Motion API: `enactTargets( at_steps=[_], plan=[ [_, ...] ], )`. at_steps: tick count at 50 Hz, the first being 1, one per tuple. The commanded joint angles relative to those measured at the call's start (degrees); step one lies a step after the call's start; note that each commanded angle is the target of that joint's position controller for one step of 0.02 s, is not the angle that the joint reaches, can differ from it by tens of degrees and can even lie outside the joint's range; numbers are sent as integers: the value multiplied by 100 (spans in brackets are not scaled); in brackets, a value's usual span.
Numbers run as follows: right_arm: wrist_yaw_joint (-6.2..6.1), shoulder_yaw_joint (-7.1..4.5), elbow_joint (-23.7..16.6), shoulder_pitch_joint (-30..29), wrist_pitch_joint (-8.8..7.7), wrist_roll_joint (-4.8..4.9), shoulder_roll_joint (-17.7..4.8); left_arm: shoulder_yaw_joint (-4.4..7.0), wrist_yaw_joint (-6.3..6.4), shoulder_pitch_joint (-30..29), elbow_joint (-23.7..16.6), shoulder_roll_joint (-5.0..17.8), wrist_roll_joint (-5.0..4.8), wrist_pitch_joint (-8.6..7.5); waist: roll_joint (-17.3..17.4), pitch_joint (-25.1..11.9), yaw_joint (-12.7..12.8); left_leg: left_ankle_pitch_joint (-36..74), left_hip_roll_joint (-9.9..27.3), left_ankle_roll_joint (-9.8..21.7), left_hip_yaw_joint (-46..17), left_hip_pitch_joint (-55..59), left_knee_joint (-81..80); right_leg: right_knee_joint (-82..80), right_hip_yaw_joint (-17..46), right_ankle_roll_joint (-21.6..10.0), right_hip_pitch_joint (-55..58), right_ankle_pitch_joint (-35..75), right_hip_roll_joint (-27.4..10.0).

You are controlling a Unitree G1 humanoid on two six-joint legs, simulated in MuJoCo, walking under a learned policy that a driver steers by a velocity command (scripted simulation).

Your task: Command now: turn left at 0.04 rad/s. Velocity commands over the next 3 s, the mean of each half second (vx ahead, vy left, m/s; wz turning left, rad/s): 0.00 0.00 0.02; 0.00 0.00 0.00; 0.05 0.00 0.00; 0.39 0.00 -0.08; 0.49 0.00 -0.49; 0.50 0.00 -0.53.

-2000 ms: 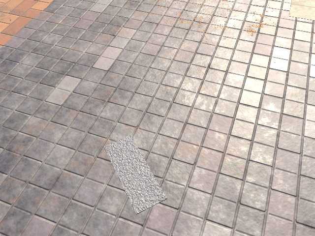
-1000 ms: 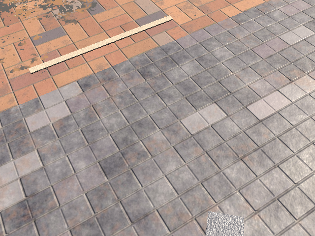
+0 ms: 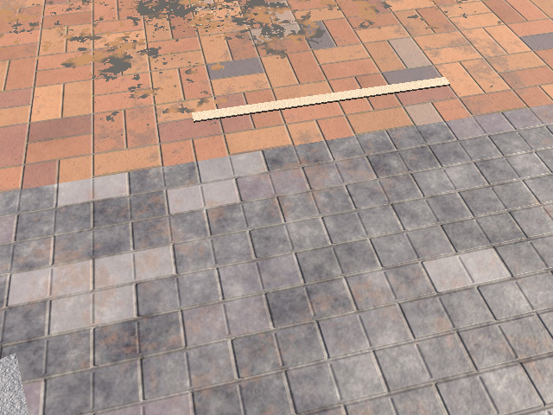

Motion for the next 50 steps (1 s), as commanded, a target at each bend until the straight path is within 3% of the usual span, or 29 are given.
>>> enactTargets(
  at_steps=[1,28,50],
  plan=[
    [-43,-151,-262,-122,-88,8,-554,148,30,-100,-279,712,-11,-69,11,-246,47,1035,364,101,-368,173,-379,-559,396,-169,-90,731,-381],
    [-185,-148,1178,26,-96,60,-532,43,68,204,808,685,-46,-54,-30,-46,47,1178,359,-54,-182,431,-602,-885,348,-246,-28,789,-214],
    [-215,-13,1864,197,-128,74,-437,-12,94,572,1184,599,-62,-13,-29,47,54,1013,361,-120,-43,277,-698,-980,380,-318,21,841,-162]
  ],
)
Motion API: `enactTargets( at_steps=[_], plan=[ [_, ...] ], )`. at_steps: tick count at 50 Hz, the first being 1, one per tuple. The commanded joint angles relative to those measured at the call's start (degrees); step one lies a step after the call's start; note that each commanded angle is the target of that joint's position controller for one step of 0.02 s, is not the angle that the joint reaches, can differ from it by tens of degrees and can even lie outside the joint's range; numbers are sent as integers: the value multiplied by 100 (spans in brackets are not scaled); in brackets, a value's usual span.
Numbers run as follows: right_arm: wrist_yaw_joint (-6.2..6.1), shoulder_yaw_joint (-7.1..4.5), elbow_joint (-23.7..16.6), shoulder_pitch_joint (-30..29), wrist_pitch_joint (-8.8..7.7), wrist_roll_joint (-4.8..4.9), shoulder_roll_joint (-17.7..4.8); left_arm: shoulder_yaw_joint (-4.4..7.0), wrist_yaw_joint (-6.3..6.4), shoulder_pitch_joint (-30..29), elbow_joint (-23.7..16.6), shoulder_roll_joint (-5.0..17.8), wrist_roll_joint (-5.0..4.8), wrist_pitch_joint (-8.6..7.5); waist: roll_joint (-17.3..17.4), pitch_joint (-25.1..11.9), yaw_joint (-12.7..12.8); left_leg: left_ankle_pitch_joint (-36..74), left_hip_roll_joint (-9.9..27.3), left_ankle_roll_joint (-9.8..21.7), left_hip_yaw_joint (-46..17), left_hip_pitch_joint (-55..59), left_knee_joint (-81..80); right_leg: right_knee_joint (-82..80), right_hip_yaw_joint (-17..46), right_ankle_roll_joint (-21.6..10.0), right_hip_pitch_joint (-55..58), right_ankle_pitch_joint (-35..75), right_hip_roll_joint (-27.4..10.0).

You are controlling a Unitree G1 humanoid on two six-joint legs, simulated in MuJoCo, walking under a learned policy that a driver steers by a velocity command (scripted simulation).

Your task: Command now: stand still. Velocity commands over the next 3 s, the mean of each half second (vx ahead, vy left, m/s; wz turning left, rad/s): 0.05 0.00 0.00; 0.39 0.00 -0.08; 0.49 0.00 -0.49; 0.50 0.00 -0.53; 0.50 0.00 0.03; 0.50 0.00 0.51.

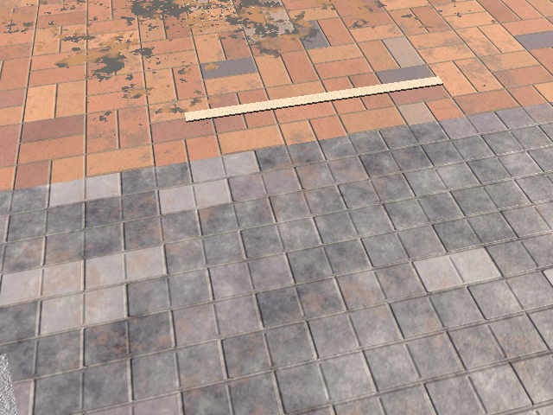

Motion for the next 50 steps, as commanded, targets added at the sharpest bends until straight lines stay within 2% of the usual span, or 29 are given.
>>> enactTargets(
  at_steps=[1,17,18,19,20,21,22,23,24,25,27,29,31,32,33,34,35,36,37,39,40,41,44,47,50],
  plan=[
    [-21,-73,-80,178,-39,1,-590,110,17,199,-140,633,-3,-37,-33,2,1,831,78,140,6,7,-264,-602,418,-67,-193,652,-412],
    [-41,-11,60,376,-55,10,-513,108,24,431,-48,531,-13,-21,-24,47,4,779,87,117,58,-74,-270,-609,428,-94,-177,720,-390],
    [-45,10,107,477,-50,9,-430,101,34,521,3,493,-7,-14,-73,-86,3,368,10,120,160,-26,-229,-704,433,-108,-126,76,-367],
    [-53,16,109,473,-46,26,-395,135,55,554,18,580,-35,3,-174,-8,33,-232,-136,140,329,-169,-21,-836,530,-186,-181,-932,-375],
    [-56,10,57,405,-63,46,-408,209,80,587,1,802,-82,17,-417,125,86,-932,-312,173,549,-494,401,-1032,850,-374,-246,-1995,-547],
    [-43,14,-53,252,-116,49,-416,269,97,757,4,977,-117,14,-702,285,177,-1261,-336,216,664,-1004,918,-1381,1504,-652,-220,-2920,-1010],
    [-8,29,-195,63,-207,56,-405,342,107,889,-2,1157,-131,-14,-952,469,257,-1240,-162,270,667,-1361,1519,-1751,2289,-986,-293,-3383,-1607],
    [42,24,-296,-86,-304,88,-423,385,119,915,-28,1214,-107,-68,-976,681,276,-1221,76,336,532,-1697,2077,-2001,2821,-1252,-384,-3299,-2022],
    [94,-4,-355,-172,-384,122,-470,391,113,913,-65,1147,-60,-137,-891,790,276,-1479,259,390,385,-2159,2629,-2080,3043,-1387,-200,-2940,-2224],
    [142,-33,-378,-143,-453,152,-500,382,98,872,-115,1048,-64,-194,-719,770,207,-1589,413,452,298,-2521,2893,-2042,3009,-1383,86,-2586,-2272],
    [217,-55,-422,-155,-582,187,-489,377,75,684,-255,938,-168,-244,-494,605,106,-1350,549,529,349,-2431,2209,-1935,2326,-1072,333,-1802,-1973],
    [262,-55,-399,-110,-655,182,-379,404,61,598,-315,1034,-209,-214,-577,359,28,-915,320,472,707,-1439,1234,-1727,1508,-864,-18,-1181,-1504],
    [292,-100,-135,513,-649,179,-342,423,42,548,-349,1118,-250,-146,-534,164,-272,74,-85,356,1158,63,398,-1275,1031,-792,-863,-1193,-1186],
    [279,-146,35,936,-611,174,-390,397,28,565,-374,1050,-241,-139,-422,73,-425,131,-227,317,1216,681,291,-946,941,-732,-1234,-1235,-1050],
    [258,-195,126,1368,-589,178,-496,319,3,444,-434,821,-205,-174,-135,16,-642,-52,29,409,786,1262,40,-171,677,-555,-1670,-908,-825],
    [207,-293,149,2004,-588,139,-962,177,-64,310,-569,335,-84,-231,1153,-256,-827,-879,1310,807,-1056,1767,-753,2012,-69,-147,-2310,-918,-306],
    [297,-357,199,2412,-660,39,-1469,183,-45,300,-809,213,-172,-346,1899,-307,-773,-2127,2293,1652,-3476,2012,-1650,3465,115,-112,-3469,-1754,180],
    [343,-245,84,1844,-763,18,-1164,239,-52,200,-854,546,-293,-439,1005,155,-516,-2699,2417,1750,-3547,1585,-1715,4295,614,-238,-3927,-1427,-287],
    [380,-154,-113,1333,-822,46,-851,271,-101,127,-869,690,-336,-502,692,447,-343,-2428,2142,1538,-2835,1326,-1714,4420,680,-349,-4115,-747,-540],
    [445,-68,-332,795,-821,43,-688,349,-110,111,-796,792,-191,-536,457,467,-117,-851,1618,1195,-1577,1029,-1774,3939,517,-307,-3801,144,-866],
    [437,-20,-333,846,-780,19,-536,376,-137,75,-780,795,-156,-514,504,412,-102,-153,1368,1062,-1042,916,-1795,3693,415,-245,-3527,405,-947],
    [403,-14,-296,1013,-754,-13,-530,367,-169,86,-744,681,-160,-474,591,347,-121,499,1232,1018,-630,926,-1791,3589,298,-170,-3415,627,-939],
    [275,-37,-227,1372,-717,-71,-659,323,-201,-333,-904,434,-167,-361,405,359,-228,1727,1142,1078,50,964,-1823,3120,216,39,-3600,1104,-883],
    [185,-36,-330,1320,-705,-79,-742,249,-225,-1046,-1235,275,-188,-359,355,488,-343,1847,1021,1000,606,673,-2025,1897,99,60,-3274,1768,-671],
    [143,-52,-312,1540,-702,-26,-793,192,-321,-1572,-1473,208,-178,-364,301,604,-462,2024,1146,959,944,869,-2109,1176,-134,-48,-3042,2066,-562]
  ],
)
Over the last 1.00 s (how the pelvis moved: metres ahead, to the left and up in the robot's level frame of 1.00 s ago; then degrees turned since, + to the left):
0.00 -0.03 0.00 -1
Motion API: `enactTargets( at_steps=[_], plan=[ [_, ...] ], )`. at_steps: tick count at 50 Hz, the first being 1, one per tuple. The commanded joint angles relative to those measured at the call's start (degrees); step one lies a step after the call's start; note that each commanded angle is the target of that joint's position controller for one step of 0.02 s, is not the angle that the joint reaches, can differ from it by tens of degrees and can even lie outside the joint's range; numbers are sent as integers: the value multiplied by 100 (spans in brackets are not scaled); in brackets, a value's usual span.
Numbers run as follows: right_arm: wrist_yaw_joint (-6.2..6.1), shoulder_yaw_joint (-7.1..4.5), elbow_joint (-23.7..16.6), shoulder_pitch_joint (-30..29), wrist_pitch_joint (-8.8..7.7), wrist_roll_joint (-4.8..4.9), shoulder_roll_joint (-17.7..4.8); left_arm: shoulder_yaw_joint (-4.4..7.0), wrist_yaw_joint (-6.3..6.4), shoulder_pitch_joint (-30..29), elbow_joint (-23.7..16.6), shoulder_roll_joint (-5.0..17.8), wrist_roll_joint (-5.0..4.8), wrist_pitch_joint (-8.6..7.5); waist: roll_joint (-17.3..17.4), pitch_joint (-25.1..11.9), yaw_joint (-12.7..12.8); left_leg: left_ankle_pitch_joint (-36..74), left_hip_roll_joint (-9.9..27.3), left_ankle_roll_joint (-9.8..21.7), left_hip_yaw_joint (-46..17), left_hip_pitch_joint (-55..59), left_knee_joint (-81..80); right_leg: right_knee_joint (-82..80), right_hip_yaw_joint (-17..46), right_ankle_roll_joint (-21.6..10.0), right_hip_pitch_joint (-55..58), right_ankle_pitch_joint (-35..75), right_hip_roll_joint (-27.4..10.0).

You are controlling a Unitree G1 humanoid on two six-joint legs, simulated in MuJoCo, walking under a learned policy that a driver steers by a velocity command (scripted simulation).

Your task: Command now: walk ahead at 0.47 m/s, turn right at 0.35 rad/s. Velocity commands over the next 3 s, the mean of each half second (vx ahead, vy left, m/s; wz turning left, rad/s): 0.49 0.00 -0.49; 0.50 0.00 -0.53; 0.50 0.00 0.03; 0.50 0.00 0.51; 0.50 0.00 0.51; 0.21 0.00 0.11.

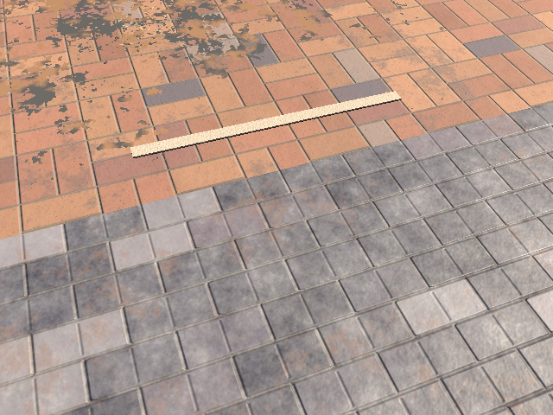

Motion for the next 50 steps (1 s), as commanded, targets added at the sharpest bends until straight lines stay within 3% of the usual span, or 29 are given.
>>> enactTargets(
  at_steps=[1,3,5,6,7,8,9,10,11,12,13,15,17,20,23,25,28,30,31,32,33,34,35,36,37,39,42,46,50],
  plan=[
    [-72,-178,-172,275,-24,46,-972,-64,-116,-1069,-680,49,-1,-88,547,852,-88,2514,1532,435,-140,-554,-402,-647,-277,-113,11,288,167],
    [-82,-204,-199,275,41,57,-1018,-60,-212,-1231,-828,73,-6,-114,569,823,-9,3356,1680,405,34,-104,-83,-864,-386,-282,56,21,256],
    [-127,-256,-335,85,119,39,-1198,32,-279,-1029,-886,264,5,-131,784,449,269,5506,1767,315,200,293,685,-819,-677,-496,577,-494,562],
    [-162,-286,-419,-3,182,13,-1284,125,-295,-625,-825,437,0,-116,937,114,522,6511,1782,260,268,428,1386,-732,-807,-609,1055,-788,763],
    [-180,-313,-520,-122,249,-17,-1374,267,-293,154,-647,698,-18,-96,1031,-367,918,6924,1745,193,326,254,2454,-824,-847,-751,2030,-838,956],
    [-178,-303,-661,-249,250,-11,-1408,448,-228,1053,-444,1032,-17,-52,852,-833,1389,6158,1548,22,360,-719,3860,-1115,-376,-988,3604,-667,839],
    [-69,-126,-913,170,113,-110,-820,588,-118,1717,-376,1580,69,13,-461,-1677,1156,2254,729,-301,278,-3127,6209,-1126,2225,-1846,5977,-1181,-664],
    [73,-8,-1003,257,-179,8,-561,528,-82,1690,-400,1485,97,15,-806,-2413,958,-1527,-137,-316,-896,-4470,7561,-2332,4979,-2554,6785,-2024,-1604],
    [139,-175,-1237,-501,-379,248,-1096,439,-47,1499,-385,1099,123,-24,-469,-1627,1114,-1198,277,-105,-1425,-5111,7707,-2628,4292,-2106,6267,-2113,-1310],
    [129,-193,-1423,-892,-458,327,-1208,373,-43,1053,-473,878,99,-76,-57,-843,902,-655,565,-5,-1310,-5131,7260,-2742,3352,-1836,5250,-1709,-1081],
    [64,-235,-1410,-982,-452,247,-1189,315,-76,595,-597,717,92,-116,514,-395,587,-369,769,-38,-1218,-4805,6728,-2873,2728,-1662,4234,-1132,-806],
    [0,-316,-1449,-763,-273,103,-1154,255,-70,196,-762,581,147,-127,395,-108,181,-157,1022,-192,-1200,-4030,6109,-3112,2044,-1541,3013,-510,-437],
    [-24,-312,-1599,-810,-142,-2,-992,279,-11,287,-757,685,98,-129,203,11,97,1,1054,-414,-1029,-3820,5530,-3240,1672,-1579,2392,-106,-294],
    [-69,-281,-1962,-1610,-91,-69,-910,357,127,623,-737,940,89,-112,38,181,316,1102,886,-643,-849,-3843,4118,-3235,1280,-1412,1997,-55,10],
    [-23,-209,-2202,-2329,-131,3,-762,384,182,1000,-692,993,29,-40,-106,113,662,2196,530,-655,-777,-3409,2660,-3015,1205,-1105,2033,-503,197],
    [24,-226,-2349,-2599,-152,90,-858,387,193,1212,-637,991,-3,-4,-202,42,776,2307,424,-655,-871,-3300,2297,-2846,1497,-1044,2331,-758,50],
    [107,-320,-2462,-2627,-226,131,-1154,378,237,1300,-652,924,-11,56,-308,-66,680,1749,399,-500,-1110,-3226,1874,-2266,2109,-931,3055,-976,-228],
    [123,-395,-2383,-2159,-292,136,-1282,375,252,1178,-727,894,32,91,-453,-176,368,1333,383,-278,-1030,-2624,1638,-1789,2318,-789,3181,-783,-221],
    [91,-479,-2275,-1567,-324,75,-1452,304,237,1154,-785,694,62,83,-378,-569,79,1254,577,-57,-1113,-1672,1557,-1081,2140,-615,2993,-625,64],
    [41,-564,-2213,-679,-323,-6,-1785,168,204,1215,-902,320,161,59,291,-1402,-250,916,1581,312,-2040,-207,1646,554,1585,-397,2310,-1391,469],
    [69,-683,-1993,-242,-223,-62,-2227,69,176,2063,-1095,21,-33,-16,2343,-1986,170,-238,2844,1289,-4815,1504,1096,2348,855,-67,215,-3720,1190],
    [99,-567,-2121,-388,-192,32,-1609,179,201,2000,-942,720,-130,-8,1672,-1642,26,-1424,2853,1185,-5183,1298,876,3130,1038,-3,-503,-3518,651],
    [82,-469,-2209,-636,-156,56,-1233,275,207,1357,-1013,1050,-88,33,1020,-911,-149,-1190,2556,885,-4131,637,833,3289,944,35,-654,-2940,458],
    [88,-423,-2240,-929,-119,14,-1161,282,222,1067,-1078,971,-14,67,605,-503,-47,-325,2272,728,-3325,-74,750,3171,784,93,-445,-2495,261],
    [92,-386,-2204,-1110,-91,-4,-1045,299,210,890,-1152,889,48,74,617,-179,55,319,2024,679,-2774,-576,619,2881,774,123,-331,-2219,122],
    [94,-371,-2139,-1182,-109,-23,-978,297,149,965,-1202,649,-16,139,895,-26,224,866,1753,611,-1997,-1095,319,2585,629,144,67,-1971,-72],
    [108,-449,-2027,-1103,-163,39,-1129,260,121,774,-1389,430,9,220,786,56,259,1580,1793,783,-1389,-1155,78,2181,529,219,-128,-1649,-161],
    [118,-493,-1837,-929,-123,54,-1267,176,60,332,-1535,248,52,158,606,98,177,2121,1699,823,-782,-1023,-23,848,470,212,-55,-764,-91],
    [106,-519,-1629,-625,-28,172,-1437,94,-73,-485,-1749,168,60,46,568,341,-71,2093,1679,747,-424,-903,-31,-357,-3,111,313,-245,49]
  ],
)
Over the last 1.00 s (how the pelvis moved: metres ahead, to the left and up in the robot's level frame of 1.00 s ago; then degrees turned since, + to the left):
0.19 0.07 0.00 -4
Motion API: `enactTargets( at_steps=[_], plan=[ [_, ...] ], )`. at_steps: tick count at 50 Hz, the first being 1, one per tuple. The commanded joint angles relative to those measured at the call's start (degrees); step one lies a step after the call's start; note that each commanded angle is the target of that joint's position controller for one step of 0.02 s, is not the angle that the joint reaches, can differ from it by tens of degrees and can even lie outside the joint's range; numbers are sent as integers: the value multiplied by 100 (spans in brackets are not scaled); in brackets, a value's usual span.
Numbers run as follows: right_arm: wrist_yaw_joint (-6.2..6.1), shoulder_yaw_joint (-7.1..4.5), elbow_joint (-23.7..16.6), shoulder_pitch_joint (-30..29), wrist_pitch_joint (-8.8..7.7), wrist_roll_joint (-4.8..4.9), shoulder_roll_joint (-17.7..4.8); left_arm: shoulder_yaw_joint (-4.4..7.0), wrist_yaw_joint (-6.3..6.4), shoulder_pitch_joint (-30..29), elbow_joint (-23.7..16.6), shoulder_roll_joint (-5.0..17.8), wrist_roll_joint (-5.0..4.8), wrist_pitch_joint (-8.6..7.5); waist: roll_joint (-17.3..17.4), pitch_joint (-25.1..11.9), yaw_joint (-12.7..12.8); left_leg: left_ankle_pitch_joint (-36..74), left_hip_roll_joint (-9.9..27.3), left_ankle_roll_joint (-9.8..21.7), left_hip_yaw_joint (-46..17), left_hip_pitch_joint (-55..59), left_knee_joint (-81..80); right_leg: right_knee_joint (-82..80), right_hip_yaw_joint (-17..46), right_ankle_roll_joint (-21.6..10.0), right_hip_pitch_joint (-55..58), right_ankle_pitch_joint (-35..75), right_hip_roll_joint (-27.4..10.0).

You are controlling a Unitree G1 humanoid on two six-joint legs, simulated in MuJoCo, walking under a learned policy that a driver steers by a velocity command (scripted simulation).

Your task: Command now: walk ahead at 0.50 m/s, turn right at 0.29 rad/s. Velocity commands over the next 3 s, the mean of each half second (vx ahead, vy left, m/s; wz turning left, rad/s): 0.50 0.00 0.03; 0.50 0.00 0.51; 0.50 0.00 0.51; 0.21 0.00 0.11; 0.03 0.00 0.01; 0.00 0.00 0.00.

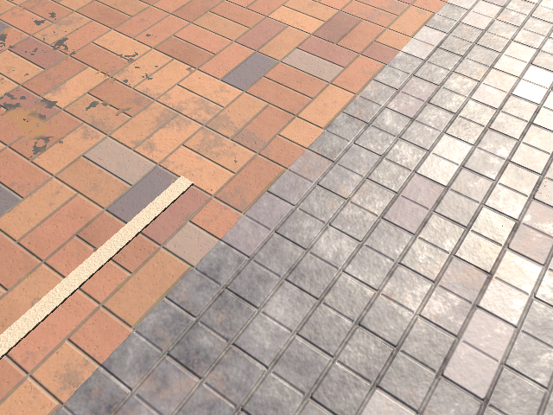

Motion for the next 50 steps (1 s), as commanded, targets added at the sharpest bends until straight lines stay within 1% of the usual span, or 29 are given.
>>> enactTargets(
  at_steps=[1,4,5,6,7,8,9,10,11,12,13,14,17,20,24,29,32,33,34,35,36,37,38,39,40,42,44,47,50],
  plan=[
    [-16,-210,-238,-65,-19,99,-990,-55,-103,-663,-565,72,-12,-140,589,251,48,1917,1514,938,-696,-38,-493,-694,-350,-90,152,219,116],
    [-27,-237,-82,56,92,168,-1108,-8,-154,-841,-710,238,-18,-162,746,254,171,2651,1740,843,-711,474,-152,-1085,-484,-328,330,-425,253],
    [-42,-247,-60,8,123,179,-1178,48,-153,-639,-681,356,1,-167,840,84,359,3517,1728,773,-631,548,193,-1228,-597,-443,768,-593,402],
    [-63,-240,-37,-75,160,195,-1212,150,-134,-49,-519,520,28,-169,847,-297,752,4390,1590,649,-416,450,913,-1509,-762,-592,1705,-383,602],
    [-94,-183,-38,-42,171,169,-1102,307,-80,843,-223,810,45,-154,758,-855,1155,4474,1335,467,-185,-92,1976,-1566,-762,-751,3126,-77,685],
    [-108,-37,-233,-60,137,-26,-783,452,30,1899,-31,1313,90,-108,-47,-1675,1507,2361,1002,212,-48,-1567,3918,-1333,726,-1137,4998,326,-509],
    [-40,157,-340,578,2,-30,-176,439,18,1819,-13,1675,113,-121,-1260,-2361,919,-1960,-11,-43,-684,-3515,5635,-2154,3579,-2050,6248,-678,-1748],
    [8,11,-290,110,-107,147,-772,322,0,1824,-18,1153,68,-151,-610,-2164,1218,-1952,232,3,-1384,-4117,6196,-2505,3652,-1929,5998,-1155,-1664],
    [28,-28,-447,-321,-141,275,-887,238,0,1459,-2,922,65,-184,-504,-1269,1124,-1446,484,71,-1275,-4457,6159,-2584,2628,-1675,5263,-813,-1486],
    [-4,-17,-429,-494,-129,216,-820,176,-9,1074,-8,729,62,-208,-99,-842,921,-917,734,71,-1210,-4232,5837,-2711,1928,-1476,4445,-349,-1221],
    [-22,-46,-401,-526,-79,121,-792,130,-31,766,-16,545,98,-233,-77,-543,726,-586,876,33,-1216,-3960,5532,-2904,1427,-1363,3791,2,-1012],
    [-10,-53,-334,-331,12,119,-723,104,-41,600,-6,422,144,-275,-188,-469,529,-324,984,13,-1301,-3588,5412,-3128,1091,-1294,3374,136,-892],
    [-38,-28,-303,-230,231,139,-456,158,-28,561,198,487,166,-446,-142,-221,361,141,955,-114,-1424,-3465,5143,-3601,397,-1309,2853,521,-870],
    [-52,-43,-444,-619,255,109,-420,186,62,717,398,537,213,-480,-44,16,451,999,841,-185,-1618,-3936,4427,-3724,-177,-1182,3013,777,-802],
    [79,24,-652,-1264,198,75,-270,200,143,782,528,665,171,-462,-1,207,689,2105,698,-104,-1220,-3769,3063,-3824,-860,-932,3190,803,-685],
    [268,85,-1125,-2023,194,77,-201,266,203,1232,808,838,64,-275,76,446,978,1596,594,139,-839,-4200,2285,-3432,-1145,-830,4305,1362,-1040],
    [359,-5,-1308,-1854,222,90,-380,319,274,1099,789,1045,34,-125,-185,109,717,718,199,425,-372,-3581,2202,-2549,-1378,-634,4659,3634,-1104],
    [356,-87,-1271,-1468,246,93,-528,336,306,1042,764,1124,30,-77,-302,-183,477,436,-31,555,-213,-3012,2245,-1913,-1448,-559,4653,4535,-1067],
    [321,-230,-1121,-715,257,104,-776,330,333,948,738,1157,16,-35,-264,-591,39,534,-277,735,-150,-1962,2013,-874,-1565,-429,4359,4805,-918],
    [222,-423,-929,201,291,101,-1169,282,362,933,672,1086,28,-62,35,-1089,-429,848,-126,1001,-711,-292,1725,618,-1599,-197,3286,3723,-685],
    [141,-566,-900,391,290,112,-1844,21,264,1535,385,254,223,-208,1576,-1645,88,448,1434,2021,-3673,1980,1588,2861,-1375,201,585,-1291,325],
    [152,-449,-1058,523,226,80,-1561,-19,163,1204,318,429,107,-463,1252,-2540,-112,-88,2057,2510,-5795,2648,577,3788,20,188,-329,-3095,865],
    [160,-346,-1029,395,187,19,-1200,84,87,571,142,776,-124,-596,872,-1868,-281,53,1869,2124,-4945,2282,419,3793,324,37,-851,-2645,501],
    [152,-297,-1062,60,164,53,-1029,40,89,377,59,713,-123,-661,503,-1221,-62,423,1628,1902,-4169,1407,412,3295,246,-54,-805,-2156,251],
    [146,-241,-1140,-353,166,62,-854,60,132,332,104,697,20,-662,189,-758,212,1003,1389,1736,-3583,499,351,2746,177,-28,-501,-1890,51],
    [107,-174,-1328,-735,168,-25,-684,134,149,524,128,763,138,-515,382,-529,560,1734,1115,1679,-3083,-539,96,2236,175,82,233,-1613,-122],
    [55,-207,-1328,-745,147,2,-799,106,166,604,132,604,187,-391,413,-443,653,2167,992,1704,-2737,-1040,-34,1755,36,273,413,-1416,-107],
    [-53,-259,-1258,-550,168,47,-972,20,187,27,-40,408,210,-335,507,-249,490,2076,702,1504,-2304,-1418,-59,538,-77,476,457,-429,48],
    [-107,-267,-1188,-323,233,86,-991,-38,127,-605,-168,315,151,-381,712,-222,204,1374,499,1230,-2224,-1501,82,-751,-118,501,869,607,354]
  ],
)
Over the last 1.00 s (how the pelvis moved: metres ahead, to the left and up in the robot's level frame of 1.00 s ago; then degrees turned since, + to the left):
0.57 -0.08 0.00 -32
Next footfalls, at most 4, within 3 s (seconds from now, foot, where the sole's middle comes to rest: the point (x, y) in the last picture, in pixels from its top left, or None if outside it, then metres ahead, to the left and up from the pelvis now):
0.14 right None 0.25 -0.14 -0.78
0.70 left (219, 389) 0.54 0.11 -0.78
1.18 right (257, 273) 0.86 0.00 -0.78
1.66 left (125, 262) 0.93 0.37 -0.78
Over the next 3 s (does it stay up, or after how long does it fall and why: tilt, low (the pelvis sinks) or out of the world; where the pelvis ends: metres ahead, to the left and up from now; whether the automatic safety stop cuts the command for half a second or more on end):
stays up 0.96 0.24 -0.01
